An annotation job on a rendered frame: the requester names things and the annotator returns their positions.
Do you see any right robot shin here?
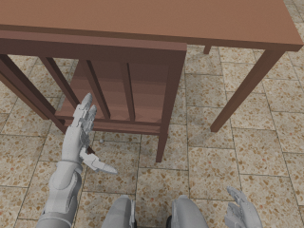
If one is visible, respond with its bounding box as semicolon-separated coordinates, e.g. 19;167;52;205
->
171;195;188;228

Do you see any chair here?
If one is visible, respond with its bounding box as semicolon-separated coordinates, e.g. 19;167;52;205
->
0;30;187;163

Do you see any right robot hand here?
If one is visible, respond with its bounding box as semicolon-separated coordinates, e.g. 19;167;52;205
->
224;185;263;228

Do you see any left robot forearm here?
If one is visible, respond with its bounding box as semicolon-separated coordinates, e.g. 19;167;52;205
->
35;160;84;228

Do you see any left robot thigh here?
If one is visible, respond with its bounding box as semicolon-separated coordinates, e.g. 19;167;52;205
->
101;198;136;228

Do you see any left robot hand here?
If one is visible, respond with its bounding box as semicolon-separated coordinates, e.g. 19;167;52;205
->
61;93;119;175

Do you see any table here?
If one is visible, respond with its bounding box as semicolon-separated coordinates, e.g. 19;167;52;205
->
0;0;304;133

